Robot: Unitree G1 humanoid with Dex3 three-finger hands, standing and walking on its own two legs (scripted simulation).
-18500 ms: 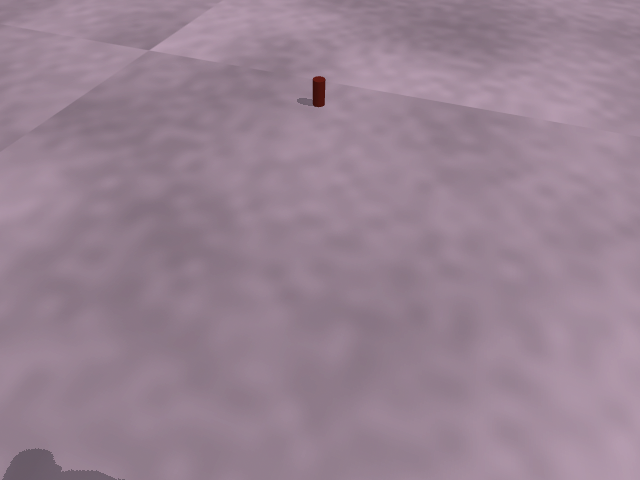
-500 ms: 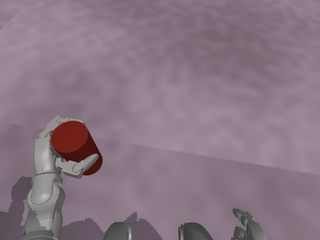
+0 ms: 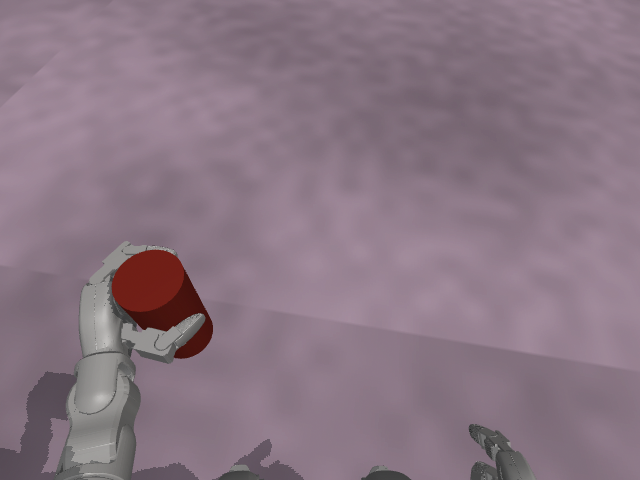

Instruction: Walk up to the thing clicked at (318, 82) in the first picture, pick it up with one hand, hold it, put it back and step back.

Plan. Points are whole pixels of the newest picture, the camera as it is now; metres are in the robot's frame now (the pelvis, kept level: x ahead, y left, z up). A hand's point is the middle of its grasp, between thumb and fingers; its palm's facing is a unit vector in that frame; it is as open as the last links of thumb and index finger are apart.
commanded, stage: hold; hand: left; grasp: from the side
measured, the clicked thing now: (169, 309) +0.34 +0.18 +0.02
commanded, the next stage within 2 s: none
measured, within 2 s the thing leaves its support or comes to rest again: neither
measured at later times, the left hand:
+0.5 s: hand (159, 295) +0.33 +0.18 +0.06, palm faces +0.17 -0.99 +0.00, open 10.2 cm
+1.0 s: hand (158, 294) +0.33 +0.17 +0.07, palm faces +0.17 -0.99 +0.00, open 10.2 cm
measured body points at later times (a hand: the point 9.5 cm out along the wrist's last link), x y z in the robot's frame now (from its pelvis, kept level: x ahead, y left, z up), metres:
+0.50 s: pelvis +0.00 +0.00 +0.01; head +0.05 +0.01 +0.46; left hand +0.32 +0.23 +0.06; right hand +0.14 -0.24 -0.10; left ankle +0.02 +0.14 -0.68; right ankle +0.00 -0.13 -0.68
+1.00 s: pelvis +0.00 +0.00 +0.02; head +0.05 +0.00 +0.47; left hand +0.31 +0.23 +0.07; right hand +0.14 -0.24 -0.09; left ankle +0.02 +0.14 -0.68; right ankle +0.00 -0.13 -0.68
